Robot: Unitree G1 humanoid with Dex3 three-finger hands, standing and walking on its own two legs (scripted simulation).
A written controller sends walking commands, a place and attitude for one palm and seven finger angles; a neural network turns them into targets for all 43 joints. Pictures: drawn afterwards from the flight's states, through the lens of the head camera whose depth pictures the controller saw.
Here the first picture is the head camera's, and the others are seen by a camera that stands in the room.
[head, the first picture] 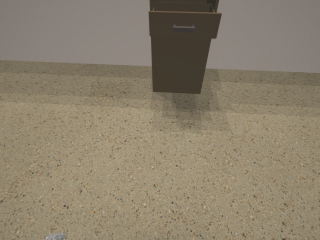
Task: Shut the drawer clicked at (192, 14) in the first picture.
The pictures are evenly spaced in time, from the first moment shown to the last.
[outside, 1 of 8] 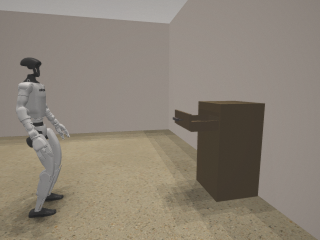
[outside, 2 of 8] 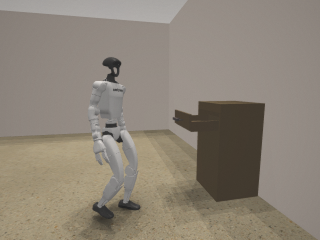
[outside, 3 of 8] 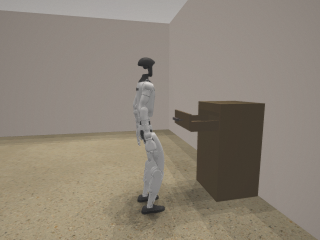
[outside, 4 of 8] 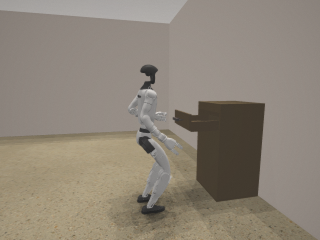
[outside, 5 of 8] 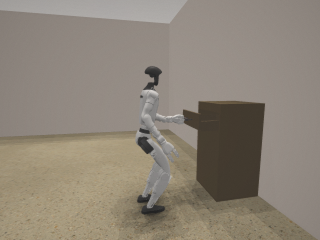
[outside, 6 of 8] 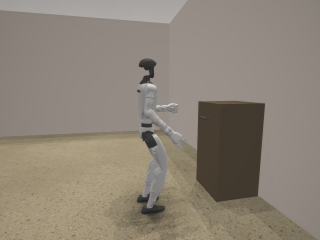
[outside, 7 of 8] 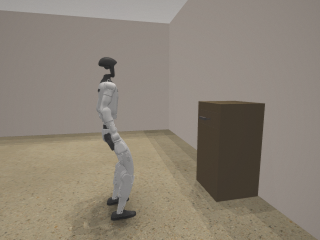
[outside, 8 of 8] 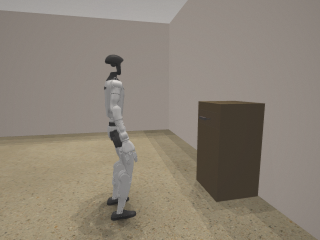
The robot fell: no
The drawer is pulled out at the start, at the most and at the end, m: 0.28 0.28 0.00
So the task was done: yes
